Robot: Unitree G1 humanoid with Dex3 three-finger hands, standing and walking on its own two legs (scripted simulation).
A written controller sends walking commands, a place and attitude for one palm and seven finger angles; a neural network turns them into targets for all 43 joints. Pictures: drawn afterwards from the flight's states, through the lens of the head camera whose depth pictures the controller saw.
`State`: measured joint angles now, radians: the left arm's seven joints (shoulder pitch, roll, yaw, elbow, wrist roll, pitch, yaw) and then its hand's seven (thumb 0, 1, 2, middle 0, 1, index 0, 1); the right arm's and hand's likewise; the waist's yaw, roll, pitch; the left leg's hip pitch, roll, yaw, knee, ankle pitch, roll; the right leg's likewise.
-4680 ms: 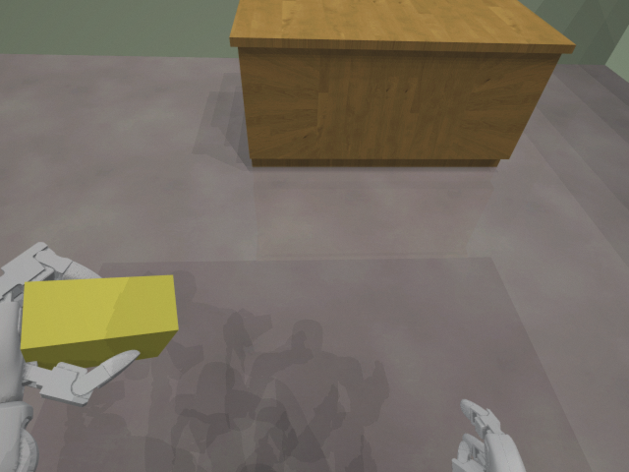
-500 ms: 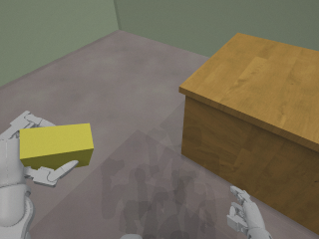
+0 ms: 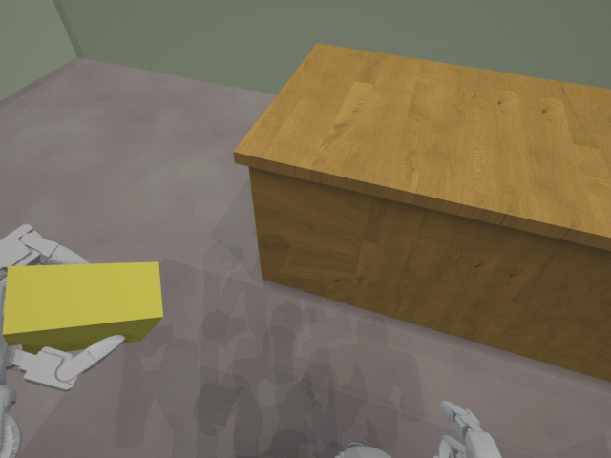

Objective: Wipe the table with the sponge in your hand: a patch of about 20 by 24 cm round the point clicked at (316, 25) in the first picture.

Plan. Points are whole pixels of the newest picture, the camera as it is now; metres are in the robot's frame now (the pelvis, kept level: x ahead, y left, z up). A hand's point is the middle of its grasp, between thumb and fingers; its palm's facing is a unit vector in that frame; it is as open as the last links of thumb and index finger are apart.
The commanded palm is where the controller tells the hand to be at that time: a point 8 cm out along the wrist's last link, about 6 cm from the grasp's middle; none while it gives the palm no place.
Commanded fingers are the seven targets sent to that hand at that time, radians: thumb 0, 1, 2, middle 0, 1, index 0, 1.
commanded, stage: turn to face it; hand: left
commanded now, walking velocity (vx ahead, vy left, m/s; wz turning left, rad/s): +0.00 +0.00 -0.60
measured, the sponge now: (107, 308) +0.21 +0.22 +0.15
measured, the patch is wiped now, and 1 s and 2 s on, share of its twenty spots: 0.00 0.00 0.00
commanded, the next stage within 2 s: take the last steps up to it in 1.02 s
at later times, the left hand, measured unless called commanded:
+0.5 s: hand (245, 313) +0.21 +0.08 +0.19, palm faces +0.09 -0.84 -0.53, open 9.9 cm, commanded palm +0.17 +0.14 +0.18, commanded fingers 0.00 0.10 1.30 -1.20 -1.60 -1.20 -1.60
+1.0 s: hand (374, 391) +0.16 -0.03 +0.16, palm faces -0.07 -0.88 -0.48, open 9.9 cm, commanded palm +0.11 +0.05 +0.18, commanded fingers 0.00 0.10 1.30 -1.20 -1.60 -1.20 -1.60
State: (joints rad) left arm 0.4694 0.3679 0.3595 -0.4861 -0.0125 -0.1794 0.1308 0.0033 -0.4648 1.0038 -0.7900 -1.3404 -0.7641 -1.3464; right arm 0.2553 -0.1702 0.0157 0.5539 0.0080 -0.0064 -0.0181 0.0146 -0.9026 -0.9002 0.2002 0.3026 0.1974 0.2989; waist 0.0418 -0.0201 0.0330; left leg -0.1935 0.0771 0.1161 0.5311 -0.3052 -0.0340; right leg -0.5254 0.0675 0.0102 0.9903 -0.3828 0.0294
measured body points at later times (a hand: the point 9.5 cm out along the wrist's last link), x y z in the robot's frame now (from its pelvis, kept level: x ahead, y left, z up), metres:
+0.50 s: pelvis -0.07 -0.08 +0.00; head -0.02 -0.10 +0.45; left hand +0.19 +0.13 +0.22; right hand +0.03 -0.39 -0.09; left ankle -0.04 +0.08 -0.69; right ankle +0.00 -0.14 -0.73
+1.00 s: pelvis -0.17 -0.11 -0.01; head -0.14 -0.16 +0.43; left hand +0.16 +0.02 +0.19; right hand -0.13 -0.36 -0.13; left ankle -0.09 +0.05 -0.71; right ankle -0.19 -0.21 -0.73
